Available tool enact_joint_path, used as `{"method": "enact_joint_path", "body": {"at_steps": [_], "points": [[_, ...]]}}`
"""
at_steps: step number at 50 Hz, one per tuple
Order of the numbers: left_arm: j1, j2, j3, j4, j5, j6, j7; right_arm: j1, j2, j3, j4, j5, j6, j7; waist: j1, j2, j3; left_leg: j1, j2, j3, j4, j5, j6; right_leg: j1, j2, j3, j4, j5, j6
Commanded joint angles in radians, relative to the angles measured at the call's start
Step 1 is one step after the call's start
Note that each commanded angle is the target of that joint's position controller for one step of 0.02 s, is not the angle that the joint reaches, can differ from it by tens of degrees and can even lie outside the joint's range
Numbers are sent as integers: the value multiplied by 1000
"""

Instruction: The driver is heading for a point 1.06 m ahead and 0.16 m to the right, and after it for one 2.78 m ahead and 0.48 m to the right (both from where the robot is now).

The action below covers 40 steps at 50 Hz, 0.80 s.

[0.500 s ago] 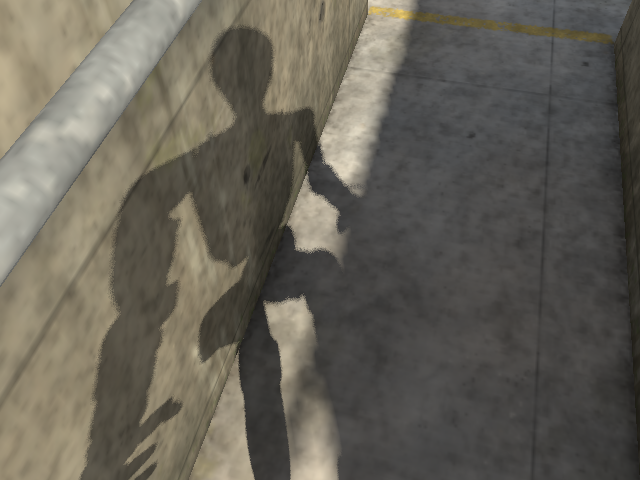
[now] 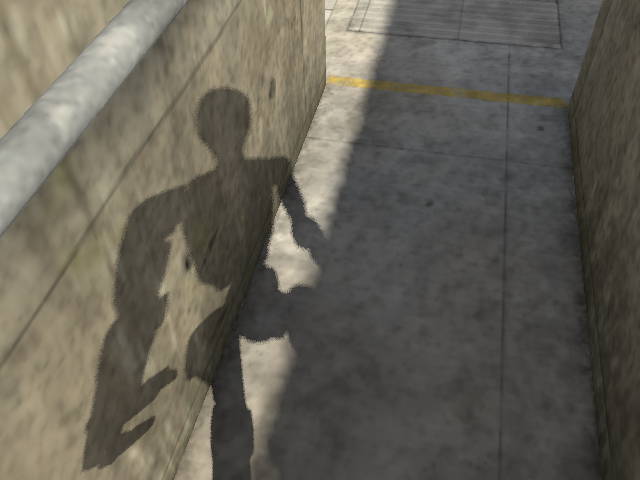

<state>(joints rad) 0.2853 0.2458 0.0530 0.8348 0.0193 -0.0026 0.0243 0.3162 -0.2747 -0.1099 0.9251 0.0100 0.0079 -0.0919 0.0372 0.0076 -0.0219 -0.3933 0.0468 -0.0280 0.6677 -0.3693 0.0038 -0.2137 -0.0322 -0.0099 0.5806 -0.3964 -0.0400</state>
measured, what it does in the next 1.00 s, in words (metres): walks ahead: left foot, then right foot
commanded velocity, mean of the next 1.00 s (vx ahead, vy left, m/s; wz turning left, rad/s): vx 0.48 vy -0.08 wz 0.00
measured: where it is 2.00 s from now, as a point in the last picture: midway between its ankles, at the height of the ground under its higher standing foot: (414, 338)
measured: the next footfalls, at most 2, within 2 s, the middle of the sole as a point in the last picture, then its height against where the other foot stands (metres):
left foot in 0.46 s outside the picture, level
right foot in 0.96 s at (452, 476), level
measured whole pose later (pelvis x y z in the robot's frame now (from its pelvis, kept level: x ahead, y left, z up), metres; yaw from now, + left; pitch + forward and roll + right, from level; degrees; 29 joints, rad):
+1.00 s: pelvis +0.45 -0.08 +0.00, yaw +1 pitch +0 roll +1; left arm 0.22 0.23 0.04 0.75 0.02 -0.06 0.01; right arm 0.35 -0.30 -0.07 0.86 0.00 -0.03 -0.05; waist -0.01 0.04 0.02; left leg -0.20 0.02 -0.07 0.79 -0.48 0.02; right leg -0.38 0.00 0.01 0.60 -0.23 0.01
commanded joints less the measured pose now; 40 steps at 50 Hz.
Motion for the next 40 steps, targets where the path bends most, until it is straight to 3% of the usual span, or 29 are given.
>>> {"method": "enact_joint_path", "body": {"at_steps": [1, 2, 3, 4, 5, 6, 9, 11, 12, 13, 14, 15, 17, 18, 19, 20, 21, 22, 23, 24, 25, 26, 27, 28, 29, 32, 36, 39, 40], "points": [[346, 141, 12, 92, -5, -70, 0, -343, 256, 107, -160, -84, -48, 31, 139, -103, 158, -618, -218, -280, 740, -162, 110, 191, -168, 342, -91, 222, 74], [289, 335, 78, 57, 16, -78, 10, -85, 183, 88, -129, -56, -55, 57, 14, -251, -3, -695, -174, -334, 725, -46, 107, 238, -413, 862, -388, -188, -34], [81, 243, 71, 32, -27, -84, -2, -152, 51, 61, -166, -82, -52, 70, -78, -162, 83, -754, -43, -288, 794, 134, 92, 197, -354, 797, -362, -462, -118], [17, 150, 51, 20, -32, -82, 4, -181, -4, 39, -140, -92, -50, 90, -74, -4, 91, -812, -42, -266, 801, 211, 68, 228, -340, 714, -344, -390, -114], [24, 100, 26, 25, -23, -79, 3, -185, -1, 43, -126, -90, -37, 98, -69, 21, 95, -769, -30, -243, 766, 235, 46, 182, -276, 583, -294, -277, -93], [68, 76, 8, 30, -40, -90, 8, -222, -21, 33, -143, -91, -31, 120, -59, 25, 83, -707, -4, -218, 708, 270, 36, 171, -273, 538, -315, -202, -96], [221, 136, 25, 93, -49, -121, 6, -328, -7, 35, -165, -83, -33, 132, -3, -57, 171, -585, -16, -111, 520, 322, 22, 126, -200, 364, -420, -5, -57], [284, 106, 22, 111, -51, -122, 2, -407, -8, 31, -183, -64, -35, 135, 41, -115, 210, -527, -28, -38, 359, 325, 29, 167, -164, 234, -464, 208, -37], [297, 106, 27, 124, -57, -110, 0, -415, -25, 28, -187, -36, -27, 128, 40, -167, 229, -460, -27, 20, 276, 310, 27, 150, -121, 163, -473, 260, -17], [300, 115, 32, 115, -31, -119, 0, -447, 6, 45, -157, -32, -20, 120, 80, -105, 285, -491, -29, 98, 200, 302, 8, 193, -150, 161, -429, 632, 15], [320, 125, 40, 125, -16, -115, 5, -465, 42, 60, -166, -44, -30, 111, 93, -123, 243, -468, -47, 128, 165, 296, -3, 277, -150, 132, -386, 836, 14], [314, 125, 43, 132, -25, -105, 2, -505, 70, 77, -177, -44, -36, 102, 101, -153, 206, -423, -44, 134, 87, 318, -3, 304, -132, 96, -373, 864, 9], [301, 107, 45, 147, -54, -94, 4, -556, 51, 88, -214, -25, -29, 97, 73, -222, 200, -283, -46, 148, -31, 335, 20, 280, -121, 37, -379, 886, -23], [268, 92, 37, 144, -49, -88, 5, -536, 24, 81, -199, -22, -26, 88, 54, -252, 168, -179, -75, 163, -72, 323, 36, 280, -97, 5, -336, 1033, -31], [237, 102, 35, 123, -34, -94, 32, -442, 15, 85, -144, -34, -38, 87, 47, -189, 171, -119, -141, 213, -95, 358, 62, 304, -156, 35, -235, 1573, 21], [298, 177, 57, 147, -25, -59, 61, -406, -15, 42, -206, 10, -64, 106, -3, -381, 51, 43, -139, 125, -101, 341, 58, 318, -145, 57, -119, 1571, 24], [184, 75, 25, 161, -36, -68, 41, -230, -23, 43, -131, -30, -70, 56, -123, -362, 7, 151, -96, 77, -200, 352, 90, 328, -90, 40, -12, 1355, -32], [183, 103, 38, 146, -69, -57, 12, 21, -48, 13, -52, -39, -71, 16, -215, -266, -123, 525, -61, 113, -232, 518, 48, 124, -14, -5, 222, 863, -56], [164, 21, 8, 41, 9, -78, 18, 103, -190, 10, -25, -35, -51, 49, -141, 253, -256, 848, 201, -217, -69, 1248, 211, -229, 69, 98, 714, -251, 82], [377, -3, 5, 118, -56, -107, -1, 167, -156, 21, -24, -59, -49, 76, -114, 232, -485, 946, 370, -446, -27, 1395, 399, -322, 106, 329, 989, -434, 77], [411, 67, 28, 149, -117, -95, 8, 114, -121, 16, -63, -44, -51, 91, -147, 213, -468, 865, 400, -528, -174, 979, 446, -398, 80, 347, 1049, -344, 97], [315, 104, 40, 118, -109, -75, 24, -7, -85, 24, -89, -25, -43, 97, -110, 71, -275, 618, 343, -480, -282, 635, 381, -429, 49, 255, 1040, -208, 110], [220, 122, 54, 67, -92, -46, 50, -112, -92, 26, -111, -17, -37, 90, -66, -86, -126, 372, 315, -480, -384, 297, 307, -404, 38, 218, 1038, -41, 120], [209, 143, 63, 36, -64, -14, 62, -160, -112, 31, -111, -35, -42, 79, -20, -112, -25, 177, 300, -462, -417, 195, 264, -347, 49, 240, 1038, 76, 106], [227, 142, 68, 8, -38, 2, 48, -160, -117, 34, -104, -32, -37, 66, 17, -70, 25, 100, 263, -397, -436, 139, 225, -333, 56, 256, 979, 171, 77], [245, 90, 73, -49, -42, 10, 9, -55, -108, 41, -89, -36, -38, 37, 32, 96, 68, 96, 179, -193, -421, 133, 177, -388, 60, 264, 776, 273, 38], [134, 17, 34, -100, -42, -3, -9, -46, -142, 26, -98, -38, -53, 31, 15, 163, 82, 64, 143, -83, -459, 147, 152, -348, 2, 215, 353, 357, 62], [8, -7, 5, -139, -7, -15, -29, -22, -164, 19, -106, -34, -46, 26, -44, 186, 97, 49, 142, -54, -489, 110, 136, -266, -24, 82, 151, 415, 83], [-7, 4, 5, -141, -7, -14, -26, 1, -170, 16, -103, -30, -40, 30, -59, 201, 97, 59, 139, -51, -480, 71, 135, -251, -22, 54, 129, 399, 82]]}}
